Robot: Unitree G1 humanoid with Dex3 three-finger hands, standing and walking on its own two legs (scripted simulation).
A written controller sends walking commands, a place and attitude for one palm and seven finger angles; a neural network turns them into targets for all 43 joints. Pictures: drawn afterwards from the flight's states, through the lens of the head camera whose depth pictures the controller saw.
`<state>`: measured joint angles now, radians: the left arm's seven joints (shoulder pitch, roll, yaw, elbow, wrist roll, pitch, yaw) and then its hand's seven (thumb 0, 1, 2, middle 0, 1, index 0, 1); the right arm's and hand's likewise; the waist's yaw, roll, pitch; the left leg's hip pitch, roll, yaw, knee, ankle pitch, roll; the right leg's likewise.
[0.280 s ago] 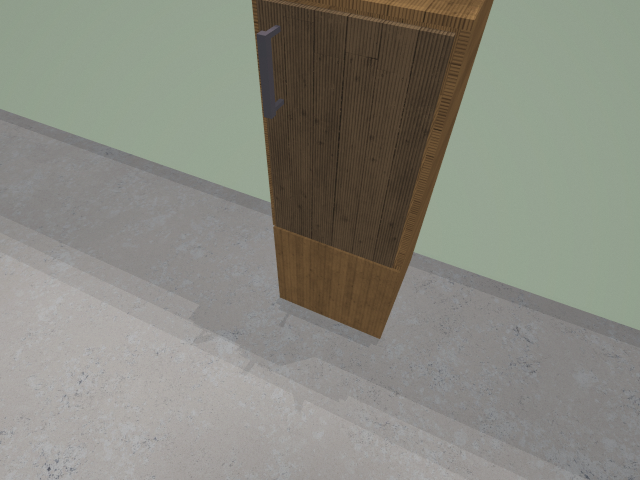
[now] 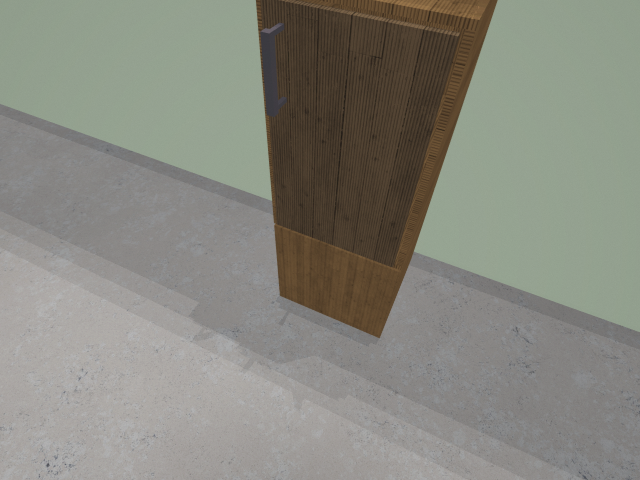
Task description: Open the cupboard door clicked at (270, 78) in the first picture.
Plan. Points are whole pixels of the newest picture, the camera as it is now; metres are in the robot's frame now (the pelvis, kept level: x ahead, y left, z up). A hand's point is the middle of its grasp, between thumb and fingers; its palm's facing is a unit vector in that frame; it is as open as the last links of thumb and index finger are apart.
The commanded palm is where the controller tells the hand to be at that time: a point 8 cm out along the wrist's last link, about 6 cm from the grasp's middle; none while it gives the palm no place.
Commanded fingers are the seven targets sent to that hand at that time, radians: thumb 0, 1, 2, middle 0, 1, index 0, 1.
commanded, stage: look at it before walking up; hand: left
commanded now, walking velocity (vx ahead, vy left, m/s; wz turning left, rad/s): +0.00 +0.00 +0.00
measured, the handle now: (275, 71) +0.79 +0.14 +0.13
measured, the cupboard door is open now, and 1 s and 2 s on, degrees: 0 0 0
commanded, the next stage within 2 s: turn to face it in 0.56 s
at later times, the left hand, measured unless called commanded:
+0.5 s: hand out of the picture -0.05 +0.16 -0.18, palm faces +0.04 -0.98 -0.18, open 7.4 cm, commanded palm none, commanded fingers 0.00 0.90 0.90 -0.20 -0.30 -0.20 -0.30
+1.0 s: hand out of the picture -0.01 +0.19 -0.19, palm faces -0.05 -0.98 -0.20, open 7.4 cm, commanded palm none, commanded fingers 0.00 0.90 0.90 -0.20 -0.30 -0.20 -0.30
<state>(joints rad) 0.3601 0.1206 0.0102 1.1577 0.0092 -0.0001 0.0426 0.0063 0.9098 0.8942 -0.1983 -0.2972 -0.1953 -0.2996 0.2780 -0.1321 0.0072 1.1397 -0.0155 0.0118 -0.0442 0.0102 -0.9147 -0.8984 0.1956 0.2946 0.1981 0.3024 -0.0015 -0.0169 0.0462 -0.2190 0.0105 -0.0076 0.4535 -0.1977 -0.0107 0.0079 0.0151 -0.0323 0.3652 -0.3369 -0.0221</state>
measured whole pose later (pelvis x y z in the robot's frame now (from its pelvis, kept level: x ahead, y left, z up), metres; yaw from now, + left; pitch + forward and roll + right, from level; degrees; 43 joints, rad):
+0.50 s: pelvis +0.00 +0.00 +0.00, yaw +0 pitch -2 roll +0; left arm 0.35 0.13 0.01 1.15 0.01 0.00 0.04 0.01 0.91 0.89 -0.20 -0.30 -0.19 -0.30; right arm 0.27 -0.13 0.01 1.14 -0.01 0.01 -0.04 0.01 -0.91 -0.90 0.20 0.29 0.20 0.30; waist 0.00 -0.01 0.05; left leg -0.22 0.01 0.00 0.44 -0.19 -0.01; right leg 0.00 0.01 -0.03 0.36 -0.33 -0.02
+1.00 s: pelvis -0.01 +0.01 -0.01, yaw -7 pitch -1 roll +0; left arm 0.31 0.16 0.07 1.08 0.02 0.05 0.02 0.01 0.91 0.89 -0.20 -0.30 -0.20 -0.30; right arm 0.22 -0.17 -0.04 1.05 -0.02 0.04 -0.05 0.01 -0.91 -0.90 0.20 0.29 0.20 0.30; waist 0.01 -0.01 0.08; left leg -0.30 0.08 0.10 0.60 -0.28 -0.01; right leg -0.14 0.06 0.08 0.55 -0.39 -0.02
